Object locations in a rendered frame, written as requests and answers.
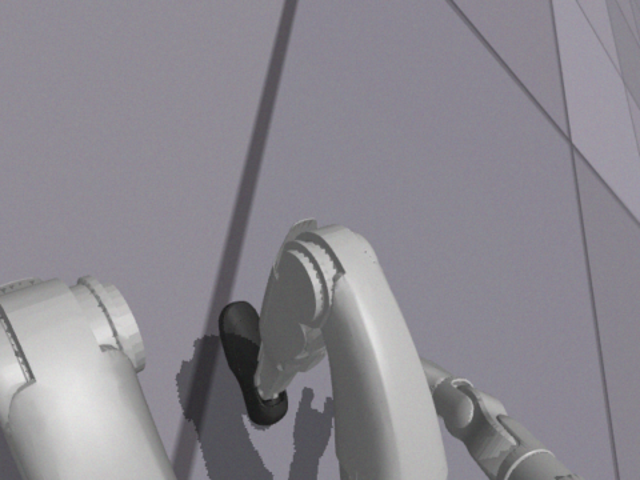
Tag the right robot foot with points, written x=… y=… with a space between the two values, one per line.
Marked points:
x=240 y=337

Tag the right robot hand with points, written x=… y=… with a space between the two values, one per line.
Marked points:
x=435 y=374

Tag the right robot arm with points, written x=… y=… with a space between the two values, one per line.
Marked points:
x=502 y=447

